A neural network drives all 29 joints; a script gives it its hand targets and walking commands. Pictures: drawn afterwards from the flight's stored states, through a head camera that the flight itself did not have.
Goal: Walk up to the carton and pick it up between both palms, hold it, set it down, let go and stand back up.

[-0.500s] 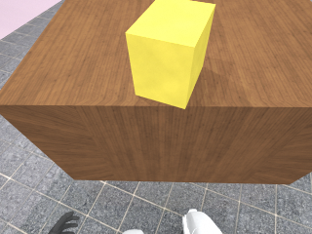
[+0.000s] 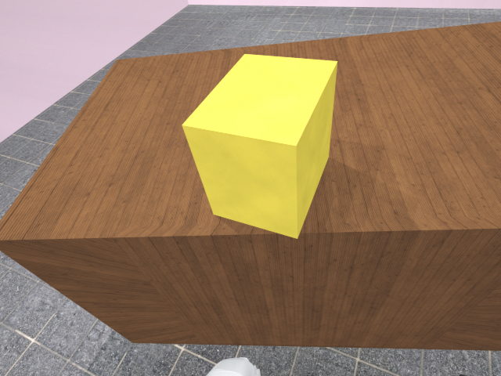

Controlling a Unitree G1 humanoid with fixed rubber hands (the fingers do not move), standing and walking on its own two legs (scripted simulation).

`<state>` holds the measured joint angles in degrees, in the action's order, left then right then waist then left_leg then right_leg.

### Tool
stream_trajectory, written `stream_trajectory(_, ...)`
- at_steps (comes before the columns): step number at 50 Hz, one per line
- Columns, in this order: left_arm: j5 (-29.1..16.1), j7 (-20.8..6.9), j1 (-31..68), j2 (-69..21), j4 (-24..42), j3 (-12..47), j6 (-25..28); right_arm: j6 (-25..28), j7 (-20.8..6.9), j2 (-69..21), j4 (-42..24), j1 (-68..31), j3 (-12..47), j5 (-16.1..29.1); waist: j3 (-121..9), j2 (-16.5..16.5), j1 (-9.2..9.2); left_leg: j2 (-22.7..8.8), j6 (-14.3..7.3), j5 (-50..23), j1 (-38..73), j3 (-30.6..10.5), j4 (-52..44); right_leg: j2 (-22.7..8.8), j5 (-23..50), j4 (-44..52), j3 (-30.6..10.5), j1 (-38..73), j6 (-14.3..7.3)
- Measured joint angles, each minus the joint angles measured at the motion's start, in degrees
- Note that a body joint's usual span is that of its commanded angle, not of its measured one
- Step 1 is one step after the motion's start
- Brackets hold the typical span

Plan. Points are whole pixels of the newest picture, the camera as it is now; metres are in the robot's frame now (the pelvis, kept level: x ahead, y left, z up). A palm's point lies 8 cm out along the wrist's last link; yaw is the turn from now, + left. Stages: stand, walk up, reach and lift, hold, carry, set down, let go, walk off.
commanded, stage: walk up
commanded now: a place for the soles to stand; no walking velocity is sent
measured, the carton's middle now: (270, 144) +0.48 +0.01 +0.11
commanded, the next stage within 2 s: reach and lift in 1.40 s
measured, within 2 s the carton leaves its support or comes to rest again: neither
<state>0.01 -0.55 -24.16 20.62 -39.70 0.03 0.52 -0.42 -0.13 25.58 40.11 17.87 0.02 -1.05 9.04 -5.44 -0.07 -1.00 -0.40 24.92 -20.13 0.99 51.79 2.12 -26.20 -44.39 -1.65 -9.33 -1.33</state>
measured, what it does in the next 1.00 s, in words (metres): steps on the spot: left foot, then right foot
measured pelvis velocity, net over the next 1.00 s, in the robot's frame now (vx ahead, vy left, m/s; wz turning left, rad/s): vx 0.02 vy -0.01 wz -0.01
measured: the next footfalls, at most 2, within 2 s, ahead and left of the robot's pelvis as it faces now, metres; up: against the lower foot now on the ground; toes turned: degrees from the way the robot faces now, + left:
left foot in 0.04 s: +0.13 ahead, +0.12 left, +0.00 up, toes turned +1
right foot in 0.30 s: +0.08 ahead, -0.12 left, +0.00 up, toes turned +3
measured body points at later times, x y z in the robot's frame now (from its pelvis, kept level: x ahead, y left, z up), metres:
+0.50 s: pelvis +0.03 -0.01 +0.00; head +0.05 +0.00 +0.45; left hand +0.14 +0.29 -0.11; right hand +0.12 -0.30 -0.10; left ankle +0.09 +0.12 -0.71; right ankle +0.04 -0.12 -0.71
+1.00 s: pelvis +0.02 -0.01 +0.00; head +0.04 -0.01 +0.45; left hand +0.15 +0.29 -0.10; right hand +0.14 -0.30 -0.10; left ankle +0.09 +0.12 -0.71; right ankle +0.04 -0.12 -0.71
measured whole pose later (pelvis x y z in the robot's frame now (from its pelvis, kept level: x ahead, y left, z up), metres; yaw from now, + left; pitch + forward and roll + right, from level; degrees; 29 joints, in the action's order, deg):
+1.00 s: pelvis +0.02 -0.01 +0.00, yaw +0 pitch -7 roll +0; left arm 0.0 -0.5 -11.9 21.6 -40.8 0.0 -1.3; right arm -0.1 0.0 21.1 40.1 12.7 0.0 0.4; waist 9.7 0.0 0.0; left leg -1.2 -0.5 18.1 -18.6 1.4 43.3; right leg 2.1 -23.2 -44.6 -2.4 -14.7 -0.7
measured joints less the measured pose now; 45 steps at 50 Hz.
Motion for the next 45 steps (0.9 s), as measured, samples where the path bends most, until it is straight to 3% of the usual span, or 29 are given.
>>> stream_trajectory(2,0.0,0.08,1.29,0.1,-0.02,-0.01,-0.23,0.24,0.04,-0.25,0.01,-0.06,0.0,0.07,0.22,-0.22,0.02,-0.1,-0.06,-9.56,1.46,0.05,-7.93,-0.04,-0.97,-0.89,-0.02,-0.35,0.63)
stream_trajectory(7,0.0,1.09,6.33,0.96,-0.02,-0.02,-2.06,1.02,0.15,-3.7,0.02,-0.41,0.01,0.07,0.82,2.83,0.03,0.48,-1.19,-6.66,1.52,0.51,-7.18,-0.23,-6.37,-6.27,-0.75,-3.1,0.65)
stream_trajectory(11,0.0,1.2,9.74,2.51,-0.01,-0.01,-2.22,1.03,0.15,-5.62,0.03,-0.4,0.0,0.07,0.81,5.76,0.04,0.26,-1.2,-6.25,1.52,0.52,-7.18,-0.23,-6.42,-6.44,-0.94,-5.34,0.65)
stream_trajectory(13,0.0,1.2,10.76,2.88,-0.01,0.0,-2.22,1.03,0.15,-5.94,0.02,-0.43,0.0,0.08,0.78,7.04,0.06,0.27,-1.04,-6.21,1.5,0.55,-7.18,-0.26,-4.43,-5.83,-0.96,-6.0,0.65)
stream_trajectory(15,0.0,1.2,11.03,2.89,-0.01,0.01,-2.14,0.94,0.15,-5.96,0.02,-0.64,-0.01,0.42,0.76,8.06,0.08,0.27,-0.37,-6.18,1.49,0.58,-7.16,-0.45,2.68,-0.61,-0.98,-4.92,0.65)
stream_trajectory(45,0.0,0.05,12.27,1.08,-0.84,0.0,-2.06,0.44,0.15,-4.47,0.03,-5.21,-0.01,1.43,0.62,5.62,0.05,-0.2,-0.07,-6.74,1.53,0.45,-8.5,-0.04,2.92,-0.27,-0.76,-5.44,0.65)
